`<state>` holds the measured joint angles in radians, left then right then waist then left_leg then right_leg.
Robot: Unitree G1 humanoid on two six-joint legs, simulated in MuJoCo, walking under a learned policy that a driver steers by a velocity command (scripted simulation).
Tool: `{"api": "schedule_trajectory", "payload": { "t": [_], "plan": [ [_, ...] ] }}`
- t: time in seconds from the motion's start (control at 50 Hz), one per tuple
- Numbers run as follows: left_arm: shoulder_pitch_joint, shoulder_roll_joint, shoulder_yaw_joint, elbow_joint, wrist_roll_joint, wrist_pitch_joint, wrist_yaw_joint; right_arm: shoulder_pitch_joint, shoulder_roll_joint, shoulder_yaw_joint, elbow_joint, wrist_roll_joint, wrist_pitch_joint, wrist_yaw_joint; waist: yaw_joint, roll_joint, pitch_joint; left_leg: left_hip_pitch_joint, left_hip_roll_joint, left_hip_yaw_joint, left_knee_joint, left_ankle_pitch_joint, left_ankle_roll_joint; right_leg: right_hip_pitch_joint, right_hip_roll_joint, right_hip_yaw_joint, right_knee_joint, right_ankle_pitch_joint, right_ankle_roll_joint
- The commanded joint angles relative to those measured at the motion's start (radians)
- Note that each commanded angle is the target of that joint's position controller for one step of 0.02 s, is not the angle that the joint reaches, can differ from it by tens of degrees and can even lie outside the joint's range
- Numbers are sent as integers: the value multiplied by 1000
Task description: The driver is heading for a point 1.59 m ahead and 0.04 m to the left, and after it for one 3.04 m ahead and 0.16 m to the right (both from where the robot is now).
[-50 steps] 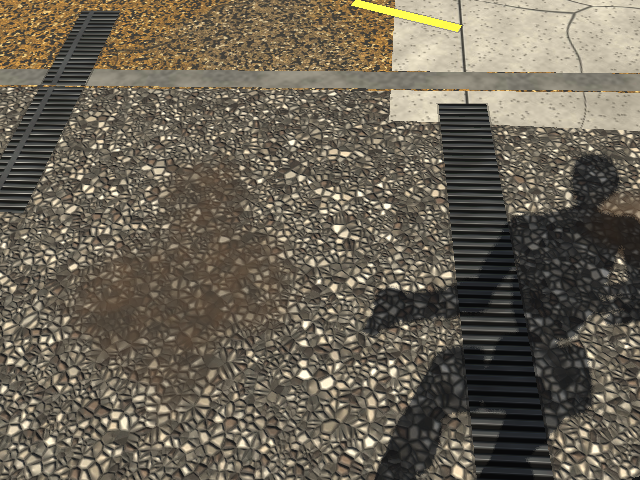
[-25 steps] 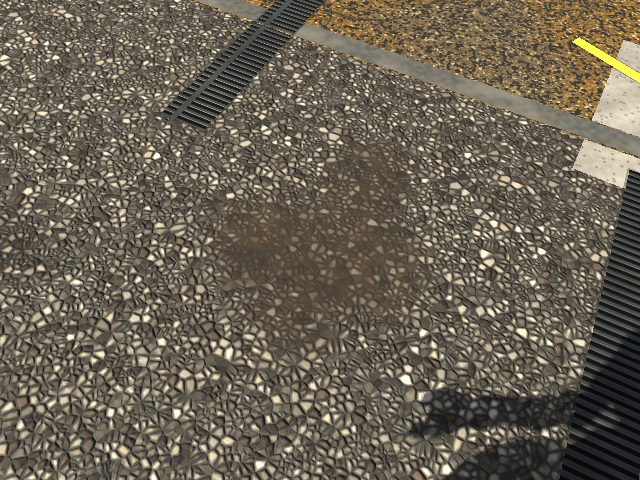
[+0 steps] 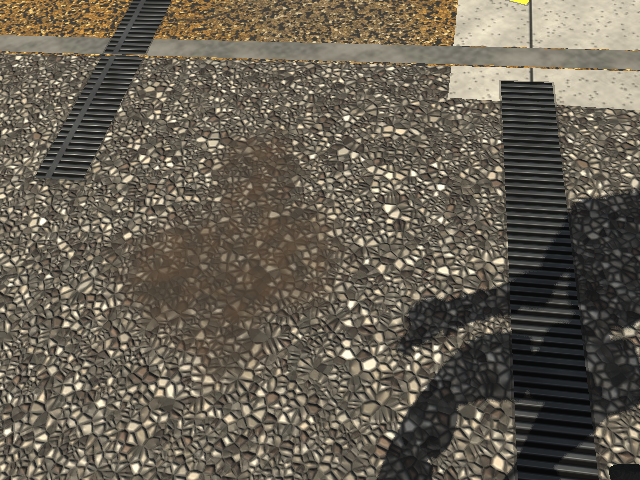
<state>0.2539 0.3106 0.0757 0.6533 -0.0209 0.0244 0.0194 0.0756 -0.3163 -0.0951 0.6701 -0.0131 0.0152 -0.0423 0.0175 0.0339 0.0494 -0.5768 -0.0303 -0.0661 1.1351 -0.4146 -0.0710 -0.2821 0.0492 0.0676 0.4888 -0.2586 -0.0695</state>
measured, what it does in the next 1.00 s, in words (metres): walks ahead: left foot, then right foot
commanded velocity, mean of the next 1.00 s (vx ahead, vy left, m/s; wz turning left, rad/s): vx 0.46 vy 0.00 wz -0.14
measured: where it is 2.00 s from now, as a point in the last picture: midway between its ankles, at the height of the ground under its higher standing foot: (344, 184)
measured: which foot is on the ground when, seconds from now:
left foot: up 0.00-0.32, down 0.34-0.74, up 0.76-1.00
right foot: down 0.00-0.34, up 0.36-0.72, down 0.74-1.00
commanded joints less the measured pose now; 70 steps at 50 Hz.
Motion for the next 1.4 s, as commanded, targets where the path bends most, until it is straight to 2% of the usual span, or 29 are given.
{"api": "schedule_trajectory", "payload": {
  "t": [0.02,0.22,0.3,0.34,0.36,0.38,0.4,0.48,0.54,0.56,0.64,0.7,0.74,0.76,0.78,0.8,0.82,0.88,1.0,1.08,1.12,1.18,1.2,1.22,1.24,1.26,1.3,1.36,1.4],
  "plan": [
    [-46,168,46,-99,-3,-3,24,-38,-44,-9,-71,7,-25,4,-21,-117,-163,-106,-15,-40,-60,85,-22,233,-212,289,-110,519,-154],
    [-70,163,34,-126,18,20,20,-53,-66,-5,-52,18,-44,29,22,-207,-154,90,-11,-26,-375,86,-14,157,-205,392,-33,499,-140],
    [-122,145,20,-133,6,23,14,-6,-67,-6,-45,20,-61,46,-7,-201,-136,232,0,-1,-604,161,28,142,-177,428,6,497,-120],
    [-92,80,-4,-123,19,13,12,50,-70,0,-38,-5,-70,48,-27,-117,-185,468,94,-89,-779,373,75,49,-100,376,37,119,-39],
    [-12,25,-24,-112,44,3,5,90,-122,-6,-35,-15,-71,46,15,93,-202,574,243,-269,-804,301,155,-74,33,235,208,-282,9],
    [-56,81,-9,-144,10,-11,6,211,-184,-30,14,-8,-72,52,-34,242,-129,577,356,-551,-920,-175,318,-313,86,117,365,-415,42],
    [-112,155,13,-140,-10,-26,8,228,-167,-28,18,11,-83,53,-73,178,-24,539,388,-627,-974,-439,350,-438,14,108,528,-356,57],
    [-152,85,2,-125,13,-79,-21,245,-120,-4,22,26,-98,27,-74,89,-10,526,278,-412,-986,-256,260,-490,-89,15,578,-73,70],
    [-184,35,-13,-131,7,-106,-24,277,-107,3,23,29,-108,28,-93,112,-23,491,236,-306,-1003,-138,264,-448,-98,-44,469,26,80],
    [-197,45,-20,-123,105,-68,-68,295,-136,-6,56,-27,-89,51,-87,80,-23,432,185,-245,-1014,-115,246,-376,-69,-93,415,9,85],
    [-209,43,-22,-122,53,-47,-95,287,-149,-14,58,-11,-80,77,-91,171,2,326,190,-173,-1024,-71,231,-173,-57,-136,168,2,79],
    [-169,62,-19,-113,53,-57,-70,300,-164,-16,75,-2,-78,76,-61,124,20,294,248,-186,-990,-72,244,-16,-54,-151,40,10,34],
    [104,107,5,-28,64,-84,-42,282,-113,1,81,-5,-81,71,87,-19,-63,113,160,-117,-687,142,219,387,-50,-98,-21,-24,12],
    [298,215,31,-3,89,-95,-23,244,-21,30,38,3,-92,73,191,-248,-200,-78,38,3,-285,80,179,618,-306,225,-150,-412,-19],
    [327,288,46,4,92,-96,-20,191,3,36,-19,22,-98,62,181,-360,-189,-288,-57,-9,-38,-80,175,573,-469,626,-324,-722,-48],
    [223,206,25,-8,86,-94,-17,169,-43,25,-5,12,-86,57,117,-192,-88,-332,7,-88,84,20,188,466,-468,579,-296,-657,-47],
    [154,139,5,-16,74,-98,-19,174,-52,23,11,4,-82,71,73,-129,-57,-300,47,-86,73,108,182,386,-417,429,-276,-516,-27],
    [100,72,-18,2,57,-112,-15,214,-45,23,61,-23,-50,107,9,-158,-10,-219,109,-23,63,207,138,253,-315,150,-352,-268,8],
    [183,31,-25,97,50,-144,-26,17,-15,40,14,-9,-31,132,9,-104,105,-317,95,52,-10,410,145,244,-256,-177,-414,194,42],
    [219,45,-29,159,48,-145,-8,-121,10,68,-46,-12,-33,150,6,-76,134,-199,69,215,-272,435,197,281,-232,-328,-410,618,77],
    [229,94,-23,174,48,-141,9,-113,1,73,-51,-4,-29,143,-20,-104,72,-39,-13,298,-358,415,240,346,-243,-365,-309,1149,91],
    [147,188,5,156,65,-98,39,228,-96,38,41,1,-23,117,-216,-183,-126,317,-94,274,-371,256,302,385,-307,-340,144,1524,79],
    [92,201,10,133,73,-84,34,454,-154,6,112,-2,-28,99,-308,-163,-212,569,-96,190,-438,186,342,256,-306,-309,449,1382,55],
    [72,153,3,134,72,-85,8,485,-186,-20,140,5,-27,73,-286,-27,-190,746,-42,71,-515,137,372,17,-172,-304,812,554,46],
    [93,7,-37,48,72,-107,-12,356,-270,-35,110,-9,-13,61,-117,202,-156,901,159,-379,-543,173,484,-426,-9,-223,1156,-241,87],
    [29,54,-39,-30,57,-134,-11,365,-296,-48,81,-8,-10,64,-153,90,-275,982,253,-688,-755,13,588,-583,-13,-1,1208,-193,80],
    [-18,95,-44,-32,59,-161,-14,333,-197,-31,101,-8,-23,50,-74,-108,-39,700,244,-636,-921,-5,495,-569,-110,25,987,-84,70],
    [10,75,-55,-16,105,-102,-20,253,-137,0,89,1,-66,38,36,-138,43,377,114,-423,-936,168,445,-407,-177,13,809,-126,123],
    [-80,53,-66,-60,103,-81,-31,255,-146,1,89,9,-91,44,30,-110,80,232,55,-331,-984,230,428,-351,-194,-44,627,-61,147]
  ]
}}
Velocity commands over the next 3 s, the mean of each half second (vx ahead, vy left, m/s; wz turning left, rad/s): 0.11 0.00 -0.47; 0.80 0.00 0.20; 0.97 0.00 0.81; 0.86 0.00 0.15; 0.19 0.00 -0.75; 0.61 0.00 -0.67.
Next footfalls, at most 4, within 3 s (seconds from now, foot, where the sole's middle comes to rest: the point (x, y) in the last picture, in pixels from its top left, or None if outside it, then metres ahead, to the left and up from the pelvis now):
0.34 left None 0.12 0.13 -0.78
0.74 right None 0.20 -0.17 -0.78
1.22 left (404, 379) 0.63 -0.08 -0.78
1.64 right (405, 208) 1.11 -0.11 -0.78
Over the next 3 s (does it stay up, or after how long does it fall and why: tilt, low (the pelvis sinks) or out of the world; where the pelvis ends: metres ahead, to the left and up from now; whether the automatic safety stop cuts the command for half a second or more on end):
stays up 1.55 0.08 0.00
